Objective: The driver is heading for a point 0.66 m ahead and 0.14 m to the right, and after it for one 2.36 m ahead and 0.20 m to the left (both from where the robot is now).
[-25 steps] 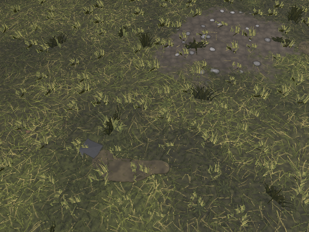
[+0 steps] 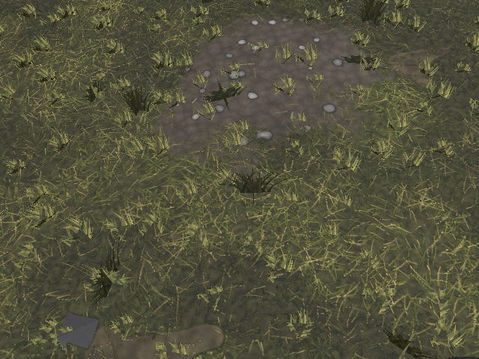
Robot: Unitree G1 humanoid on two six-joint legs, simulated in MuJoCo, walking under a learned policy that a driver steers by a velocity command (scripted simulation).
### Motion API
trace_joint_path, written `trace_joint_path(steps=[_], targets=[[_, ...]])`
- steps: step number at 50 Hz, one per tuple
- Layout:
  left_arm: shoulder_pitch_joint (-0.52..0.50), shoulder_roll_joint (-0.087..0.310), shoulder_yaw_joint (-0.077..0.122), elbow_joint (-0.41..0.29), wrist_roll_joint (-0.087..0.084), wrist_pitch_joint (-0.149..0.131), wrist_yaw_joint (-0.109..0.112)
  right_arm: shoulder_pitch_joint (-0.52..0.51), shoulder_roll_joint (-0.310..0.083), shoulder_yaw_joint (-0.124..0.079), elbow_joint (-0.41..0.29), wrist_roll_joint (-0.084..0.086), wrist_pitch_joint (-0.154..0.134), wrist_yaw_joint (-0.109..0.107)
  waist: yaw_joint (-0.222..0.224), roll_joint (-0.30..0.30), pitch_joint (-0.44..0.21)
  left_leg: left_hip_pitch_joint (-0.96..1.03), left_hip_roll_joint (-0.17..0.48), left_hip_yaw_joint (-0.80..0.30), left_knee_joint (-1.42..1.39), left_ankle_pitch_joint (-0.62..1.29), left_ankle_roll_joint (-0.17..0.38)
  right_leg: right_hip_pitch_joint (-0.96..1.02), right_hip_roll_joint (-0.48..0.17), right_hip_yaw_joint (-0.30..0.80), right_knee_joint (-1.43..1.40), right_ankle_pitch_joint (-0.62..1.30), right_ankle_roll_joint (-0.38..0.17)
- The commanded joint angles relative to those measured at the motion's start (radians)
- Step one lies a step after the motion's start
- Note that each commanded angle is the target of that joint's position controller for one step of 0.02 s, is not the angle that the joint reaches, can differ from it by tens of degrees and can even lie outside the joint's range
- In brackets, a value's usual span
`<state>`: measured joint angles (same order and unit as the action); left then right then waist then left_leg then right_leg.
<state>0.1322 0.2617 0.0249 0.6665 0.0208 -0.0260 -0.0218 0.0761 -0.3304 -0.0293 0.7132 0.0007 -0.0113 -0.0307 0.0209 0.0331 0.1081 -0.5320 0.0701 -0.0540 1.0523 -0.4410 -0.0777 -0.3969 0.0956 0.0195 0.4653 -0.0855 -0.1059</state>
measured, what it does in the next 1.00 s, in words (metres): walks ahead: left foot, then right foot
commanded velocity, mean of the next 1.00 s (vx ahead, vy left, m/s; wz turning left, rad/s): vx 0.20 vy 0.00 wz -0.04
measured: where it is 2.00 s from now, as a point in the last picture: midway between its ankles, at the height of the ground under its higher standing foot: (275, 243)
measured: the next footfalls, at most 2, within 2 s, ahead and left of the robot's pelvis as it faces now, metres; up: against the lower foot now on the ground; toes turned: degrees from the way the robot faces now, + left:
left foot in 0.18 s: +0.10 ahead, +0.18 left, +0.00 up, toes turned -1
right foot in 0.94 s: +0.21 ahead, -0.10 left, +0.00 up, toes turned -3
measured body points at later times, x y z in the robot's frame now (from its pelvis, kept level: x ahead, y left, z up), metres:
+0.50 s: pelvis +0.08 +0.05 +0.00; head +0.09 +0.05 +0.45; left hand +0.20 +0.31 -0.12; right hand +0.19 -0.20 -0.12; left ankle +0.06 +0.18 -0.73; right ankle +0.09 -0.06 -0.73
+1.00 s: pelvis +0.18 +0.00 +0.00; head +0.20 -0.02 +0.45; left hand +0.27 +0.29 -0.12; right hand +0.21 -0.27 -0.15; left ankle +0.07 +0.17 -0.68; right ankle +0.17 -0.10 -0.73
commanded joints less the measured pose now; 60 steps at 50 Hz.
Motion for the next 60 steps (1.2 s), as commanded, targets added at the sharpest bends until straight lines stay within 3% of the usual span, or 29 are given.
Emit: trace_joint_path(steps=[1, 5, 8, 9, 10, 11, 12, 13, 16, 21, 32, 33, 34, 36, 37, 38, 39, 41, 43, 45, 46, 47, 48, 49, 50, 52, 54, 58, 60], targets=[[-0.044, 0.151, 0.047, -0.045, 0.001, -0.006, 0.019, 0.141, -0.043, -0.011, 0.002, -0.005, 0.016, -0.009, -0.052, -0.085, -0.285, 0.183, 0.015, 0.003, -0.136, 0.092, -0.013, 0.101, -0.254, 0.195, -0.127, 0.389, -0.164], [-0.03, 0.132, 0.039, -0.005, 0.004, 0.015, 0.019, 0.066, -0.05, -0.012, 0.001, 0.002, 0.028, -0.007, -0.017, -0.123, -0.22, 0.242, 0.0, 0.008, -0.309, 0.151, -0.001, 0.059, -0.243, 0.221, -0.162, -0.016, -0.138], [-0.018, 0.087, 0.02, 0.029, -0.007, 0.021, 0.016, 0.087, -0.024, -0.006, 0.018, -0.016, 0.019, 0.005, -0.047, -0.115, -0.183, 0.373, -0.023, 0.037, -0.569, 0.268, 0.042, 0.022, -0.208, 0.225, -0.118, -0.206, -0.069], [0.032, 0.062, 0.011, 0.051, -0.002, 0.017, 0.016, 0.089, -0.048, -0.007, 0.015, -0.031, 0.014, 0.009, -0.038, -0.083, -0.178, 0.422, 0.028, -0.018, -0.622, 0.35, 0.069, -0.001, -0.173, 0.209, -0.086, -0.253, -0.014], [0.094, 0.067, 0.015, 0.065, 0.008, 0.012, 0.016, 0.068, -0.116, -0.018, 0.0, -0.038, 0.013, 0.007, 0.015, 0.037, -0.168, 0.424, 0.12, -0.089, -0.616, 0.457, 0.115, -0.029, -0.103, 0.149, -0.016, -0.328, 0.032], [0.103, 0.062, 0.019, 0.071, -0.002, 0.013, 0.019, 0.037, -0.106, -0.022, 0.02, -0.037, 0.011, 0.012, 0.038, 0.143, -0.156, 0.267, 0.121, -0.101, -0.653, 0.226, 0.151, 0.075, -0.06, 0.061, -0.016, -0.267, 0.065], [0.041, 0.09, 0.023, 0.07, 0.007, 0.018, 0.023, 0.014, -0.054, -0.009, 0.011, -0.034, 0.004, 0.02, 0.012, 0.098, -0.126, 0.194, 0.076, -0.083, -0.683, 0.095, 0.13, 0.147, -0.069, 0.07, -0.003, -0.191, 0.078], [0.008, 0.093, 0.028, 0.065, 0.004, 0.025, 0.027, 0.018, -0.041, -0.003, 0.02, -0.035, -0.004, 0.022, 0.004, 0.084, -0.121, 0.171, 0.054, -0.056, -0.683, 0.074, 0.103, 0.174, -0.078, 0.078, 0.005, -0.156, 0.068], [0.016, 0.09, 0.029, 0.088, 0.001, 0.041, 0.034, 0.051, -0.042, 0.0, 0.04, -0.024, -0.025, 0.022, -0.008, 0.041, -0.128, 0.223, 0.021, -0.014, -0.643, 0.194, 0.074, 0.177, -0.101, 0.112, -0.005, -0.084, 0.039], [0.013, 0.079, 0.032, 0.134, -0.01, 0.037, 0.038, 0.093, -0.038, 0.005, 0.072, -0.016, -0.025, 0.014, -0.024, -0.009, -0.158, 0.28, 0.008, 0.002, -0.613, 0.312, 0.084, 0.204, -0.104, 0.112, 0.011, 0.04, 0.044], [-0.012, 0.089, 0.04, 0.253, -0.018, 0.049, 0.055, 0.106, -0.034, 0.008, 0.143, -0.012, -0.02, 0.015, -0.026, -0.029, -0.144, 0.307, -0.014, 0.02, -0.634, 0.36, 0.087, 0.258, -0.113, 0.115, 0.0, 0.123, 0.051], [0.023, 0.082, 0.04, 0.282, -0.023, 0.051, 0.055, 0.143, -0.031, 0.007, 0.166, -0.009, -0.017, 0.015, -0.027, -0.023, -0.182, 0.326, -0.029, 0.033, -0.649, 0.169, 0.095, 0.266, -0.086, 0.085, 0.002, -0.075, 0.048], [0.039, 0.104, 0.05, 0.295, -0.036, 0.051, 0.052, 0.154, -0.057, -0.003, 0.172, 0.002, -0.013, 0.015, -0.026, -0.001, -0.144, 0.301, -0.027, 0.008, -0.663, -0.099, 0.127, 0.211, -0.054, 0.057, 0.027, -0.391, 0.037], [-0.046, 0.111, 0.053, 0.257, -0.05, 0.018, 0.04, 0.222, -0.105, -0.019, 0.182, 0.022, -0.023, 0.007, -0.065, 0.065, 0.005, 0.325, 0.107, -0.212, -0.797, -0.463, 0.227, -0.058, -0.068, 0.056, 0.093, -0.585, 0.026], [-0.125, 0.065, 0.04, 0.219, -0.06, -0.015, 0.029, 0.245, -0.147, -0.035, 0.194, 0.032, -0.039, 0.002, -0.075, 0.143, 0.064, 0.378, 0.237, -0.377, -0.91, -0.475, 0.284, -0.161, -0.074, -0.008, 0.184, -0.4, 0.04], [-0.166, 0.065, 0.04, 0.207, -0.056, -0.041, 0.02, 0.255, -0.162, -0.047, 0.201, 0.03, -0.052, -0.001, -0.084, 0.154, 0.091, 0.395, 0.317, -0.466, -0.962, -0.392, 0.323, -0.207, -0.115, -0.004, 0.252, -0.299, 0.04], [-0.175, 0.087, 0.047, 0.206, -0.054, -0.057, 0.012, 0.27, -0.145, -0.048, 0.2, 0.018, -0.064, -0.002, -0.089, 0.125, 0.067, 0.444, 0.336, -0.475, -0.968, -0.313, 0.329, -0.255, -0.146, 0.022, 0.328, -0.323, 0.034], [-0.139, 0.067, 0.04, 0.212, -0.065, -0.078, -0.002, 0.225, -0.114, -0.044, 0.173, 0.025, -0.075, 0.011, -0.059, 0.113, 0.031, 0.484, 0.298, -0.376, -0.949, -0.192, 0.294, -0.259, -0.182, 0.017, 0.299, -0.347, 0.024], [-0.09, 0.06, 0.038, 0.24, -0.058, -0.087, -0.007, 0.18, -0.127, -0.051, 0.153, 0.039, -0.068, 0.02, -0.023, 0.114, -0.01, 0.376, 0.183, -0.183, -0.919, -0.071, 0.236, -0.015, -0.14, -0.06, 0.112, -0.269, 0.038], [0.073, 0.073, 0.051, 0.314, -0.044, -0.082, -0.007, 0.169, -0.128, -0.053, 0.141, 0.04, -0.061, 0.024, 0.048, 0.078, -0.065, 0.181, 0.112, -0.066, -0.806, -0.03, 0.221, 0.315, -0.055, -0.161, 0.057, -0.12, 0.075], [0.203, 0.1, 0.067, 0.35, -0.05, -0.073, 0.002, 0.155, -0.101, -0.041, 0.13, 0.03, -0.067, 0.026, 0.109, 0.058, -0.109, 0.083, 0.088, -0.029, -0.695, 0.09, 0.205, 0.486, -0.044, -0.156, 0.07, -0.137, 0.067], [0.384, 0.166, 0.092, 0.388, -0.056, -0.072, 0.013, 0.102, -0.038, -0.021, 0.105, 0.015, -0.075, 0.032, 0.206, -0.074, -0.157, -0.07, 0.021, 0.058, -0.35, 0.228, 0.15, 0.669, -0.175, 0.049, -0.022, -0.283, 0.008], [0.485, 0.278, 0.106, 0.386, -0.046, -0.08, 0.011, 0.088, 0.07, 0.008, 0.031, 0.013, -0.099, 0.03, 0.198, -0.362, -0.237, -0.303, -0.1, 0.058, 0.045, -0.033, 0.102, 0.785, -0.431, 0.593, -0.206, -0.582, -0.152], [0.394, 0.183, 0.073, 0.364, -0.029, -0.097, 0.001, 0.062, 0.022, 0.0, 0.009, 0.06, -0.115, 0.028, 0.159, -0.22, -0.193, -0.461, -0.07, -0.063, 0.234, -0.032, 0.129, 0.731, -0.491, 0.767, -0.274, -0.755, -0.205], [0.308, 0.138, 0.054, 0.337, -0.025, -0.108, -0.002, 0.029, -0.005, -0.001, -0.011, 0.075, -0.127, 0.034, 0.121, -0.165, -0.104, -0.566, -0.003, -0.063, 0.286, 0.051, 0.162, 0.682, -0.482, 0.666, -0.267, -0.704, -0.178], [0.235, 0.101, 0.03, 0.313, -0.023, -0.103, -0.011, 0.059, -0.01, -0.002, -0.003, 0.031, -0.132, 0.042, 0.061, -0.101, -0.078, -0.49, 0.073, -0.042, 0.215, 0.182, 0.163, 0.543, -0.409, 0.47, -0.28, -0.531, -0.127], [0.219, 0.057, 0.009, 0.313, -0.013, -0.092, -0.008, 0.077, -0.001, -0.004, -0.005, 0.028, -0.112, 0.061, 0.011, -0.121, -0.025, -0.414, 0.097, -0.024, 0.147, 0.258, 0.137, 0.404, -0.348, 0.35, -0.328, -0.444, -0.098], [0.252, 0.088, 0.006, 0.318, -0.022, -0.095, 0.024, -0.042, 0.01, 0.003, -0.061, 0.015, -0.092, 0.06, 0.013, -0.078, 0.055, -0.378, 0.072, 0.041, -0.082, 0.446, 0.076, 0.275, -0.295, 0.158, -0.426, -0.185, -0.098], [0.298, 0.094, 0.003, 0.323, -0.029, -0.1, 0.037, -0.137, 0.035, 0.013, -0.097, 0.023, -0.099, 0.07, 0.037, -0.084, 0.071, -0.271, 0.043, 0.091, -0.24, 0.563, 0.08, 0.235, -0.278, 0.08, -0.485, -0.077, -0.085]])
